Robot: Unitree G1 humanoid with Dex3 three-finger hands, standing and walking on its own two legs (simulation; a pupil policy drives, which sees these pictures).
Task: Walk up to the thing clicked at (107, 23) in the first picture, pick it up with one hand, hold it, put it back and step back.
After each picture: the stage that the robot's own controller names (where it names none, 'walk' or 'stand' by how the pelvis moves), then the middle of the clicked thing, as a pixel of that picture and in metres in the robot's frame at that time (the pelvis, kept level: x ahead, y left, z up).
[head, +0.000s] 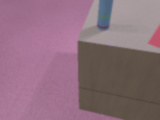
stand; (105, 5) +0.77 -0.13 +0.12
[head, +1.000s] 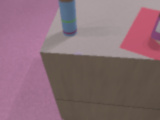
walk; (67, 9) +0.67 +0.09 +0.15
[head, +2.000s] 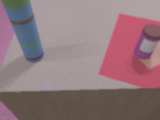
rise first; (26, 30) +0.47 +0.19 +0.16
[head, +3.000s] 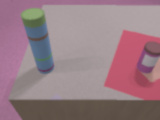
stand; (40, 45) +0.48 +0.16 +0.12
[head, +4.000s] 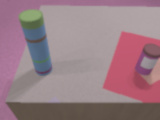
stand; (38, 46) +0.47 +0.17 +0.11
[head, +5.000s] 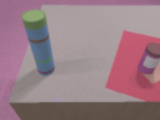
stand; (41, 46) +0.47 +0.16 +0.11
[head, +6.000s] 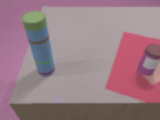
stand; (41, 48) +0.47 +0.16 +0.11
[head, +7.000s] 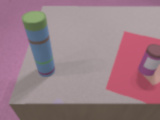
stand; (41, 48) +0.46 +0.16 +0.11
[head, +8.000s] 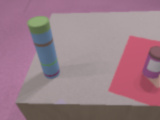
rise first; (46, 50) +0.47 +0.17 +0.12
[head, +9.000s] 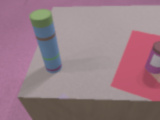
go down; (48, 44) +0.48 +0.16 +0.12
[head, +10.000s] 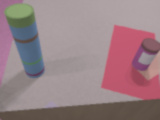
go down; (28, 46) +0.45 +0.16 +0.13
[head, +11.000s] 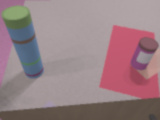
close in; (27, 47) +0.45 +0.16 +0.13
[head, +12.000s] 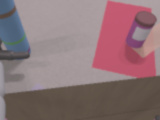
close; (8, 24) +0.48 +0.18 +0.17
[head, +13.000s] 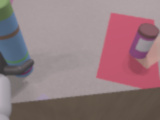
lift; (11, 43) +0.43 +0.19 +0.16
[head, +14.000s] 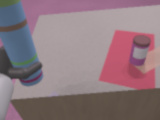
lift; (18, 42) +0.34 +0.16 +0.27
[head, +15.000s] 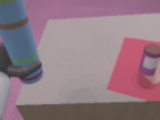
hold; (19, 39) +0.33 +0.16 +0.29
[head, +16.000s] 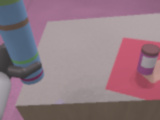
hold; (19, 40) +0.33 +0.16 +0.29
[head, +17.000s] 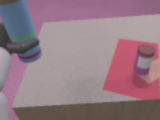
crouch; (16, 17) +0.38 +0.17 +0.33
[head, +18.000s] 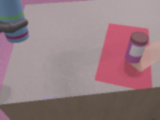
lower; out of the picture +0.48 +0.18 +0.30
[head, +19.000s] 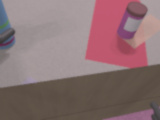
lower; out of the picture +0.52 +0.19 +0.18
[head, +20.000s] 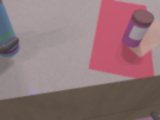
lower; out of the picture +0.50 +0.19 +0.18
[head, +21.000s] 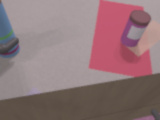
lower; out of the picture +0.50 +0.20 +0.17
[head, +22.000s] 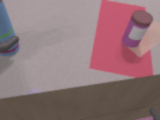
lower; out of the picture +0.50 +0.20 +0.17
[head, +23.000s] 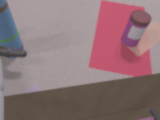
open; out of the picture +0.49 +0.19 +0.17
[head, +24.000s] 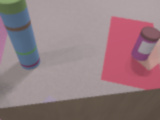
sink last; (22, 36) +0.47 +0.17 +0.16
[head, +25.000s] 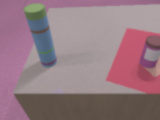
stand; (42, 38) +0.51 +0.18 +0.14
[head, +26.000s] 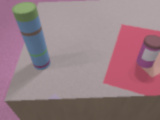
stand; (34, 40) +0.48 +0.18 +0.13
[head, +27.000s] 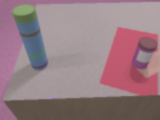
stand; (33, 41) +0.49 +0.19 +0.12
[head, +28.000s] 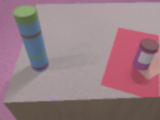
stand; (34, 42) +0.48 +0.18 +0.12
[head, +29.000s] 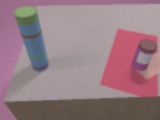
stand; (34, 42) +0.49 +0.18 +0.12
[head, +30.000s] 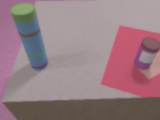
stand; (32, 41) +0.48 +0.19 +0.12
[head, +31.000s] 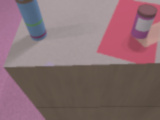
walk; (29, 9) +0.58 +0.21 +0.15
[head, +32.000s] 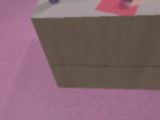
walk; out of the picture +0.94 +0.18 +0.13
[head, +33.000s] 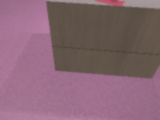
stand; out of the picture +1.27 +0.12 +0.13
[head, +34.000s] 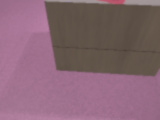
stand; out of the picture +1.24 +0.14 +0.11
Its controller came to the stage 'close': yes
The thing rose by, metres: 0.21
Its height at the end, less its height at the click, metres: +0.00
